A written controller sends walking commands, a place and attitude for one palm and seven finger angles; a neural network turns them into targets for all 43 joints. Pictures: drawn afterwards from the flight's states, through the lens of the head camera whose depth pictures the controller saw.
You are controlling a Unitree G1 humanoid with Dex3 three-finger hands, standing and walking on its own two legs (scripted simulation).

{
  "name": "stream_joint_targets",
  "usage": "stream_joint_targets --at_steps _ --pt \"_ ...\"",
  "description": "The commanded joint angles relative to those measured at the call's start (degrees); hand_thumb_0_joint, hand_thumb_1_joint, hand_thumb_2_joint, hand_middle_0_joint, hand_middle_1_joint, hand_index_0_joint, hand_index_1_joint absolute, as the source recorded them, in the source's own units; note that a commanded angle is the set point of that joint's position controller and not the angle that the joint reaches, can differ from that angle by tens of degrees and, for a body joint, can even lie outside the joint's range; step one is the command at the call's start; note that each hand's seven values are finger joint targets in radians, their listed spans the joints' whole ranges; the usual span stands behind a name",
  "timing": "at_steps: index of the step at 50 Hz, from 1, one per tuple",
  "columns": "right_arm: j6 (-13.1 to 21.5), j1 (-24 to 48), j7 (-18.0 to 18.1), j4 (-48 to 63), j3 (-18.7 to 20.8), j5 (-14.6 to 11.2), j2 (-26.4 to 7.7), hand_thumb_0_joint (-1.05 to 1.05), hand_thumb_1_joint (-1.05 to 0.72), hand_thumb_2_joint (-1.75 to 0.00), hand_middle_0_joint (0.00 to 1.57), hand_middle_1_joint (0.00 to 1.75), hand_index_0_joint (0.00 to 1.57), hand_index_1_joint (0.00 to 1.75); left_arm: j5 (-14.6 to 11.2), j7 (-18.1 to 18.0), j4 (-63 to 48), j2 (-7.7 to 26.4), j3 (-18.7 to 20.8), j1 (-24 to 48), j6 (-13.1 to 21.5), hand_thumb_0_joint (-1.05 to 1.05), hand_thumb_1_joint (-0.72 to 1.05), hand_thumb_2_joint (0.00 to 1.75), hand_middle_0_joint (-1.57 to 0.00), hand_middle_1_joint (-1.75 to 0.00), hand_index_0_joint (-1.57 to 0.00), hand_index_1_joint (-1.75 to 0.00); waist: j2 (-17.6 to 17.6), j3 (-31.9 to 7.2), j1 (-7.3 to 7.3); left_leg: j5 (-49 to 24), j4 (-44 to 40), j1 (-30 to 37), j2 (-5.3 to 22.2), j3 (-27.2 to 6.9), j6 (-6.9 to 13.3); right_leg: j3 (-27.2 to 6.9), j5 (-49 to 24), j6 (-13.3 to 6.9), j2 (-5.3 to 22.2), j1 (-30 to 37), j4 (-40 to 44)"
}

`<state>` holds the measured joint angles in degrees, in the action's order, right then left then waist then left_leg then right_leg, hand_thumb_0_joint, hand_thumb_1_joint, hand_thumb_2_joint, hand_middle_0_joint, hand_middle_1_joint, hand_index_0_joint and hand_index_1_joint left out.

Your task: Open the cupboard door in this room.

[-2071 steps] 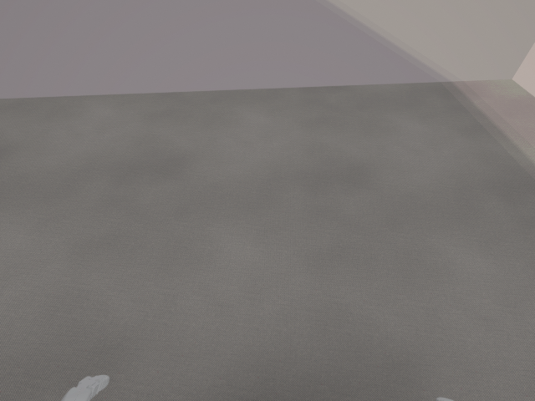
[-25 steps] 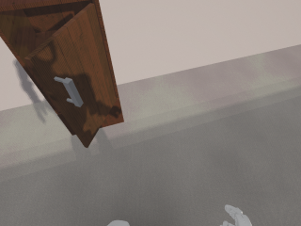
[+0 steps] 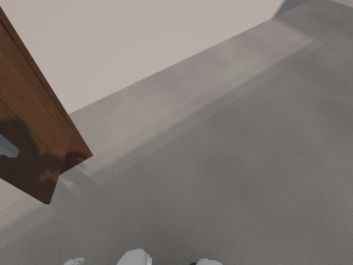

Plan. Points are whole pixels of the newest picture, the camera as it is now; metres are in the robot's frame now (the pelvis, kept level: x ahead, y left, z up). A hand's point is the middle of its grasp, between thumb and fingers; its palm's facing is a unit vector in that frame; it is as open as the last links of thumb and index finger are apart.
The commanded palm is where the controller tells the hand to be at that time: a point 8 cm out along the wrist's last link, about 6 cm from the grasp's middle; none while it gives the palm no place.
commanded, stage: walk to a spot facing it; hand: left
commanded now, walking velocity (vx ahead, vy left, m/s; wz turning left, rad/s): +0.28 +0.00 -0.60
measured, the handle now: out of the picture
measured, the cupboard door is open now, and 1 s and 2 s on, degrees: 52 52 52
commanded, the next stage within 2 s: turn to face it in 1.66 s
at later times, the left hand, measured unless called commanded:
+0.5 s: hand (155, 197) +0.30 +0.08 -0.15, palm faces -0.32 -0.92 -0.23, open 7.4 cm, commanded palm none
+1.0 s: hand (172, 158) +0.43 +0.04 -0.16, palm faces -0.42 -0.89 -0.16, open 7.4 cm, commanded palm none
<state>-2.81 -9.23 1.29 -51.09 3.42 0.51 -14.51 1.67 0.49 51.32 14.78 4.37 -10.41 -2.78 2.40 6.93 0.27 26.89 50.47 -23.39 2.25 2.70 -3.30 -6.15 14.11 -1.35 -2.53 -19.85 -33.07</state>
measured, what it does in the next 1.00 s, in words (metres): walks ahead, turning right: left foot, then right foot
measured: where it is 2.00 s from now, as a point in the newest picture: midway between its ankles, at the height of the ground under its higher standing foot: (242, 177)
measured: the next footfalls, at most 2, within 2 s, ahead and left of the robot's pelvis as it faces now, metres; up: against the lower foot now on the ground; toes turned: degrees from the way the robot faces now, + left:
left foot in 0.06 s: +0.06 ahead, +0.14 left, +0.00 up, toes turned +1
right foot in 0.40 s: +0.14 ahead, -0.18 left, +0.00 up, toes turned -20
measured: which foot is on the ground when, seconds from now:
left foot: up 0.00-0.04, down 0.06-0.40, up 0.42-0.78, down 0.80-1.00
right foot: down 0.00-0.06, up 0.08-0.38, down 0.40-0.80, up 0.82-1.00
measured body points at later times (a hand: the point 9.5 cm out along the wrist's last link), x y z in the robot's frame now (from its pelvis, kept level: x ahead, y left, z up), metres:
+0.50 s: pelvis +0.11 -0.07 -0.01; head +0.15 -0.10 +0.44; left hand +0.31 +0.13 -0.13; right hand +0.00 -0.31 -0.16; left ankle +0.08 +0.10 -0.66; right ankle +0.10 -0.16 -0.73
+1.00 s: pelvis +0.31 -0.12 +0.01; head +0.35 -0.12 +0.46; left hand +0.45 +0.09 -0.15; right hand +0.25 -0.35 -0.13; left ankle +0.36 -0.02 -0.73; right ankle +0.23 -0.24 -0.65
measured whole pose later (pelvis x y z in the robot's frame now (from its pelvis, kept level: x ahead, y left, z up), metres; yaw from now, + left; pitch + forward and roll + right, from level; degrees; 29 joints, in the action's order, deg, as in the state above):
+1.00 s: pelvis +0.31 -0.12 +0.01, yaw -29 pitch +1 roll -1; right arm 4.3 -14.2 1.1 -55.3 1.8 2.1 -9.0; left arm 1.6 2.5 58.1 12.9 4.7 -13.8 0.6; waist 2.1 3.6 1.5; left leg 13.6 25.1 -12.2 3.3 7.5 1.0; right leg 1.0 16.8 -0.9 2.6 -30.3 -64.2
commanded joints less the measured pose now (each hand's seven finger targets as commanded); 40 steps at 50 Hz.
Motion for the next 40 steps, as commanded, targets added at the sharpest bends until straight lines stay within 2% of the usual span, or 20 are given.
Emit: stream_joint_targets --at_steps 1,2,3,4,5,6,10,15,17,18,19,20,21,22,24,26,35,38,39,40 --pt "2.79 -10.18 0.19 1.52 0.57 0.43 -4.09 0.00 -0.90 -0.90 0.20 0.30 0.20 0.30 -0.36 -0.13 -4.89 9.53 2.08 3.42 0.79 0.00 0.90 0.90 -0.20 -0.30 -0.20 -0.30 2.28 -9.40 -3.98 -7.62 -21.78 20.29 -0.87 1.35 0.71 -13.10 17.61 -5.57 8.61 -9.49 10.18" --pt "3.32 -13.90 0.81 0.53 1.36 1.13 -8.37 0.00 -0.90 -0.90 0.20 0.30 0.20 0.30 -0.63 0.47 -6.15 6.10 1.13 3.90 0.65 0.00 0.90 0.90 -0.20 -0.30 -0.20 -0.30 -9.99 -8.66 -5.77 4.41 -31.29 26.54 7.84 -9.61 3.54 -7.65 24.41 -2.50 2.39 -19.72 -0.19" --pt "3.90 -16.80 1.21 0.61 2.54 2.23 -14.40 0.00 -0.90 -0.90 0.20 0.30 0.20 0.30 -1.14 0.95 -8.31 3.52 0.66 5.98 0.73 0.00 0.90 0.90 -0.20 -0.30 -0.20 -0.30 -25.36 -6.84 -7.15 19.77 -42.13 25.10 25.27 -32.52 9.76 4.28 23.79 1.36 -3.08 -26.89 -19.31" --pt "4.26 -15.65 1.31 0.95 2.54 1.74 -14.88 0.00 -0.90 -0.90 0.20 0.30 0.20 0.30 -0.51 1.47 -9.65 6.17 1.13 10.36 1.37 0.00 0.90 0.90 -0.20 -0.30 -0.20 -0.30 -16.74 -2.65 -6.68 20.76 -45.18 17.69 30.28 -35.11 13.99 0.82 18.38 1.14 3.42 -26.62 -25.59" --pt "4.79 -10.83 1.84 2.94 2.45 1.95 -14.59 0.00 -0.90 -0.90 0.20 0.30 0.20 0.30 -0.59 2.64 -10.57 6.65 2.16 9.46 2.17 0.00 0.90 0.90 -0.20 -0.30 -0.20 -0.30 -10.38 -4.15 -3.37 12.36 -43.80 14.03 26.97 -28.26 14.91 3.19 14.96 2.22 5.15 -21.58 -28.76" --pt "5.35 -10.59 0.98 3.00 1.80 2.48 -12.58 0.00 -0.90 -0.90 0.20 0.30 0.20 0.30 0.14 3.04 -8.70 4.81 2.06 9.14 2.14 0.00 0.90 0.90 -0.20 -0.30 -0.20 -0.30 -8.63 -2.97 -3.36 8.85 -42.40 12.61 23.63 -25.75 13.78 3.69 12.76 1.89 4.33 -21.50 -31.52" --pt "6.24 -12.29 0.80 0.51 0.43 2.05 -8.33 0.00 -0.90 -0.90 0.20 0.30 0.20 0.30 0.06 4.28 -6.66 1.08 0.66 8.66 2.01 0.00 0.90 0.90 -0.20 -0.30 -0.20 -0.30 -12.65 -3.79 -2.33 -15.35 -37.15 18.01 15.04 -3.82 8.18 8.81 3.95 2.72 5.85 -19.41 -25.59" --pt "6.00 -16.10 0.11 -1.31 0.85 2.20 -9.34 0.00 -0.90 -0.90 0.20 0.30 0.20 0.30 -0.43 4.41 -6.99 0.55 -0.18 12.11 2.44 0.00 0.90 0.90 -0.20 -0.30 -0.20 -0.30 -14.13 -6.23 -4.17 -25.79 -32.84 19.38 16.32 4.21 7.33 14.60 5.99 1.52 3.68 -8.16 -9.11" --pt "5.68 -14.96 -0.07 -1.28 0.96 2.01 -9.89 0.00 -0.90 -0.90 0.20 0.30 0.20 0.30 -0.32 4.26 -5.58 1.97 0.38 8.59 2.62 0.00 0.90 0.90 -0.20 -0.30 -0.20 -0.30 -11.48 -7.49 -1.83 -26.04 -26.46 15.85 16.56 6.59 6.17 15.94 4.80 0.35 2.07 2.56 -2.48" --pt "5.62 -12.83 -0.26 -0.67 0.94 1.57 -9.78 0.00 -0.90 -0.90 0.20 0.30 0.20 0.30 -0.20 3.85 -2.99 3.93 1.20 0.69 2.96 0.00 0.90 0.90 -0.20 -0.30 -0.20 -0.30 -6.78 -9.70 2.61 -28.00 -15.82 9.37 14.39 9.25 4.43 15.45 2.37 -1.26 0.69 15.42 2.10" --pt "5.83 -9.79 -1.08 1.28 0.23 0.44 -6.71 0.00 -0.90 -0.90 0.20 0.30 0.20 0.30 0.23 2.83 -0.10 10.52 2.84 -10.27 3.70 0.00 0.90 0.90 -0.20 -0.30 -0.20 -0.30 6.17 -14.69 7.96 -19.08 1.83 -6.49 9.05 14.11 1.62 -1.57 10.13 -6.43 11.81 32.81 8.15" --pt "5.99 -4.35 -1.08 5.14 -0.70 -0.28 -3.13 0.00 -0.90 -0.90 0.20 0.30 0.20 0.30 -0.59 1.64 1.81 17.21 4.56 -17.37 3.81 0.00 0.90 0.90 -0.20 -0.30 -0.20 -0.30 18.86 -15.81 10.41 10.01 18.55 -20.24 1.93 9.01 -0.04 -27.55 3.50 -12.47 26.41 35.36 17.37" --pt "5.72 -1.51 -0.81 5.44 -0.01 -0.02 -5.93 0.00 -0.90 -0.90 0.20 0.30 0.20 0.30 -1.32 0.85 1.74 16.50 4.46 -15.44 3.79 0.00 0.90 0.90 -0.20 -0.30 -0.20 -0.30 11.84 -11.67 9.36 6.88 23.90 -24.10 4.91 -1.18 0.77 -26.59 2.64 -14.05 26.05 31.65 18.58" --pt "5.70 -1.98 -1.15 5.09 0.35 -0.04 -5.56 0.00 -0.90 -0.90 0.20 0.30 0.20 0.30 -1.44 0.53 0.65 14.25 3.76 -10.26 3.71 0.00 0.90 0.90 -0.20 -0.30 -0.20 -0.30 9.26 -8.25 6.37 1.84 23.71 -24.06 7.60 -1.78 0.47 -23.21 8.89 -14.40 24.99 24.96 19.93" --pt "4.89 -3.38 -1.09 2.08 0.75 0.79 -4.90 0.00 -0.90 -0.90 0.20 0.30 0.20 0.30 -0.76 -0.15 -1.59 9.01 2.20 -1.65 4.25 0.00 0.90 0.90 -0.20 -0.30 -0.20 -0.30 6.84 -7.54 1.03 -4.06 17.08 -14.24 8.26 -2.20 -0.45 -11.83 0.43 -10.61 18.71 13.22 19.07" --pt "4.12 -4.99 -1.42 0.77 0.48 1.15 -3.03 0.00 -0.90 -0.90 0.20 0.30 0.20 0.30 -0.41 -0.22 -1.56 7.22 1.71 -1.04 5.15 0.00 0.90 0.90 -0.20 -0.30 -0.20 -0.30 6.05 -6.94 -0.75 -7.54 11.36 -8.76 6.78 -0.52 -0.77 -6.69 -5.96 -9.85 15.86 7.97 19.38" --pt "5.64 3.77 -2.37 3.56 0.71 0.70 -1.23 0.00 -0.90 -0.90 0.20 0.30 0.20 0.30 -0.49 0.10 2.94 7.33 1.83 -7.07 6.40 0.00 0.90 0.90 -0.20 -0.30 -0.20 -0.30 4.04 -4.97 1.23 -13.40 -12.13 -3.90 2.11 0.52 0.39 -8.49 -8.39 -9.64 14.87 13.54 17.99" --pt "6.65 -3.56 -1.43 0.44 1.02 1.06 -3.46 0.00 -0.90 -0.90 0.20 0.30 0.20 0.30 -0.94 -0.02 3.29 5.43 1.54 -6.12 6.29 0.00 0.90 0.90 -0.20 -0.30 -0.20 -0.30 -0.65 -6.52 -2.93 -16.69 -23.07 14.81 0.88 1.30 2.16 -4.56 -12.33 -6.49 10.60 5.39 8.03" --pt "6.99 -11.61 -0.81 -2.04 2.24 1.58 -7.80 0.00 -0.90 -0.90 0.20 0.30 0.20 0.30 -0.95 0.24 2.76 3.01 1.15 -6.29 6.23 0.00 0.90 0.90 -0.20 -0.30 -0.20 -0.30 -10.20 -10.80 -6.02 -12.05 -25.94 28.19 8.53 -9.64 5.24 -1.04 -7.71 -3.99 5.66 -4.57 -5.77" --pt "7.03 -20.40 -0.34 -3.62 3.21 2.48 -13.55 0.00 -0.90 -0.90 0.20 0.30 0.20 0.30 -1.45 0.76 1.93 0.44 0.24 -8.30 6.34 0.00 0.90 0.90 -0.20 -0.30 -0.20 -0.30 -23.54 -17.20 -8.26 -7.07 -33.00 37.00 24.72 -29.00 11.77 8.34 16.33 -0.84 -0.97 -14.65 -26.43"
